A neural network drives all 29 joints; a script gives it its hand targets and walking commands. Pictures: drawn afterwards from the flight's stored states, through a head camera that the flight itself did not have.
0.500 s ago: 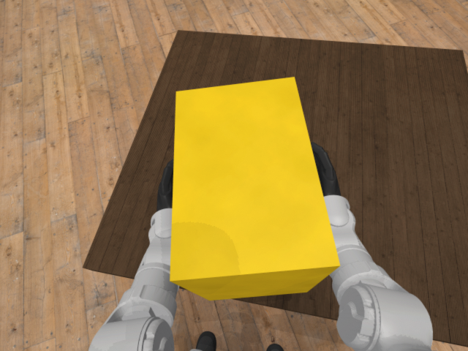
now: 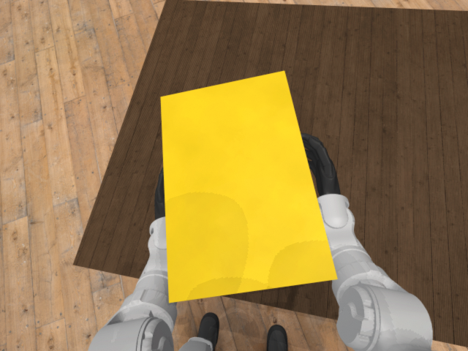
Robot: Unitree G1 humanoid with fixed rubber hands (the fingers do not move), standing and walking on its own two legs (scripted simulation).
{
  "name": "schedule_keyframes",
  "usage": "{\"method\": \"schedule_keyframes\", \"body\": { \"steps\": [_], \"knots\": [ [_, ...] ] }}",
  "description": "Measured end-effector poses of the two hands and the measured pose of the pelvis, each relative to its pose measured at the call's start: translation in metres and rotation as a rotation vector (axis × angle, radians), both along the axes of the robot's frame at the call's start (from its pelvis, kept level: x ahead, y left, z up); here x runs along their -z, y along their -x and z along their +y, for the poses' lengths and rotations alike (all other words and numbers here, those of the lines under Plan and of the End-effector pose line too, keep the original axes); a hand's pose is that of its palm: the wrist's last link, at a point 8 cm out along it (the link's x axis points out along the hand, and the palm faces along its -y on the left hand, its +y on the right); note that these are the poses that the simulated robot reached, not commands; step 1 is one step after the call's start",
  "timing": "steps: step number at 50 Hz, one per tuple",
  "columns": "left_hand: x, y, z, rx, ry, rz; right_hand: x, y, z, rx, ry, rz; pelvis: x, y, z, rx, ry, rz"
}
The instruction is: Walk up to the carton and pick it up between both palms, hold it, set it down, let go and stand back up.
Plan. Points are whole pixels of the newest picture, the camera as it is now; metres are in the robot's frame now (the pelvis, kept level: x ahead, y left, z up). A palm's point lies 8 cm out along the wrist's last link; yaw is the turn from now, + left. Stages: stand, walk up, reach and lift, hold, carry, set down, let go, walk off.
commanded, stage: set down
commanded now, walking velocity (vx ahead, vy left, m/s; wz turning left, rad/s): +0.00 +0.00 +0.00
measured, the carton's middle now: (245, 201) +0.36 +0.02 -0.05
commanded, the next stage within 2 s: none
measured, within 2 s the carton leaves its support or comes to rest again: rests again in 0.02 s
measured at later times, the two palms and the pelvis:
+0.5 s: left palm (165, 210) +0.34 +0.17 -0.06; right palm (322, 186) +0.40 -0.11 -0.07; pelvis -0.01 +0.00 +0.00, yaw +0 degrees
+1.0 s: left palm (159, 212) +0.33 +0.17 -0.04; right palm (348, 183) +0.40 -0.14 -0.04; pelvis -0.03 +0.02 +0.00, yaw -1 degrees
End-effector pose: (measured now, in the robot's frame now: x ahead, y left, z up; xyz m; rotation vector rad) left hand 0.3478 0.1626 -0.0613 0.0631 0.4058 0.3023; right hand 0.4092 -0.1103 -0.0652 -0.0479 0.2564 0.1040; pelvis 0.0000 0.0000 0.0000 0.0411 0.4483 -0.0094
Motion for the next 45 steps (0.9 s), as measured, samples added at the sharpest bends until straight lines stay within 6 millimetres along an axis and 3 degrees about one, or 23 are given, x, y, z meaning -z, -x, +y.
{"method": "schedule_keyframes", "body": {
  "steps": [30,38,45],
  "knots": [
    [0.003,0.006,0.003,0.003,0.007,-0.009,0.007,0.008,0.002,0.024,-0.016,0.051,0.003,0.008,0.006,-0.001,0.007,0.032],
    [-0.005,0.007,0.002,0.019,-0.013,-0.001,-0.008,0.002,-0.006,0.035,-0.016,0.014,0.003,0.012,0.009,-0.001,0.011,0.036],
    [-0.022,0.007,0.002,0.041,-0.031,-0.043,-0.020,0.004,-0.024,0.080,-0.006,-0.005,0.004,0.019,0.011,0.000,0.014,0.026]
  ]
}}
